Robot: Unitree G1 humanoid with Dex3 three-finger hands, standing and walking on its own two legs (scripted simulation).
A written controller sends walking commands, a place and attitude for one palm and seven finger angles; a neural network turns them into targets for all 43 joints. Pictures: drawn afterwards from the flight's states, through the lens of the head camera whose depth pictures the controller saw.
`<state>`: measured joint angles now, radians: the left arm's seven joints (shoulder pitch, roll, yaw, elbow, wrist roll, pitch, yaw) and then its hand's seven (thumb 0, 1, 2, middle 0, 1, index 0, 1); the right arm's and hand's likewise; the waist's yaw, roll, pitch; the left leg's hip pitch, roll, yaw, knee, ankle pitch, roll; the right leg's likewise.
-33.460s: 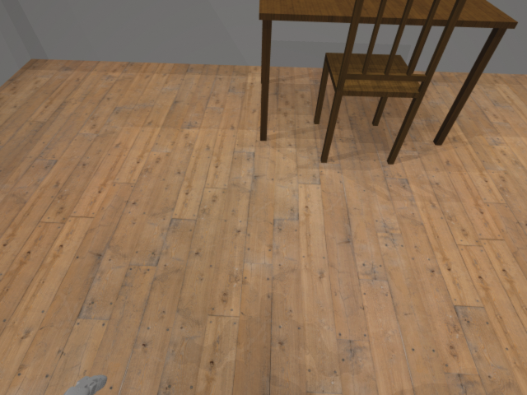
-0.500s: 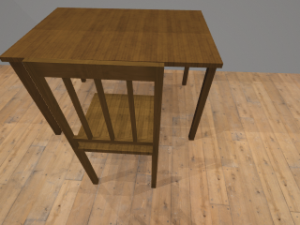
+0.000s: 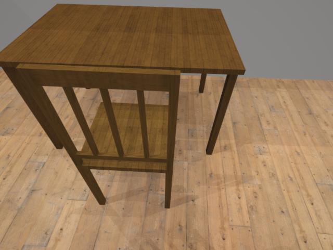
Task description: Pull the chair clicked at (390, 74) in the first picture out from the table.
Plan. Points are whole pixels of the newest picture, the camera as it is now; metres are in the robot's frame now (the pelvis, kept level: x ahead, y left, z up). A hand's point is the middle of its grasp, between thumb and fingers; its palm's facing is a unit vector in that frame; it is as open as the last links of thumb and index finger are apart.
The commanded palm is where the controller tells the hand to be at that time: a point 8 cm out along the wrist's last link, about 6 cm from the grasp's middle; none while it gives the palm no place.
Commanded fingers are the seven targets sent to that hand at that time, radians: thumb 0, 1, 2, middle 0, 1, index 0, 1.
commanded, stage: look to check the result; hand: left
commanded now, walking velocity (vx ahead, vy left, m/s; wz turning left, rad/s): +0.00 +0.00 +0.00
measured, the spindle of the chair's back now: (113, 127) +0.50 +0.21 -0.05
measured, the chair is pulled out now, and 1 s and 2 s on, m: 0.21 0.21 0.21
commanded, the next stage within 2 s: take the last steps up to it in 0.60 s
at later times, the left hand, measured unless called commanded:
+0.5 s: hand out of the picture -0.01 +0.16 -0.18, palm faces +0.04 -0.98 -0.18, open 7.4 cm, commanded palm none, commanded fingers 0.00 0.90 0.90 -0.20 -0.30 -0.20 -0.30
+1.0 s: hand out of the picture +0.01 +0.16 -0.18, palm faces +0.04 -0.98 -0.18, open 7.4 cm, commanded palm none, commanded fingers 0.00 0.90 0.90 -0.20 -0.30 -0.20 -0.30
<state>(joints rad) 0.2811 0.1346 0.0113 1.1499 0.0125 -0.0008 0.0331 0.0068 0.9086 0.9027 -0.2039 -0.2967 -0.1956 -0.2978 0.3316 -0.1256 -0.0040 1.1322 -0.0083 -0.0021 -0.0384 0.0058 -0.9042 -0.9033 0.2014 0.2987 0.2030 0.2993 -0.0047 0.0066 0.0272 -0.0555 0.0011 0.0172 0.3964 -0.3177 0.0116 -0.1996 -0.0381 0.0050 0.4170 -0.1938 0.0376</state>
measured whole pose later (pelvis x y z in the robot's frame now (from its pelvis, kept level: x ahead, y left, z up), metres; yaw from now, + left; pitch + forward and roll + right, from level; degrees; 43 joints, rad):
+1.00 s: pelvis +0.02 -0.01 -0.01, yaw +0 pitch -1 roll +0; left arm 0.32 0.13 0.03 1.15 0.02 0.01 0.02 0.01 0.91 0.90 -0.20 -0.30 -0.20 -0.30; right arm 0.37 -0.12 -0.01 1.15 -0.02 0.00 -0.03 0.00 -0.90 -0.90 0.20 0.30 0.20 0.30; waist -0.01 0.01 0.02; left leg -0.03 0.01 0.02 0.43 -0.38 0.00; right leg -0.21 -0.03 0.01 0.53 -0.29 0.02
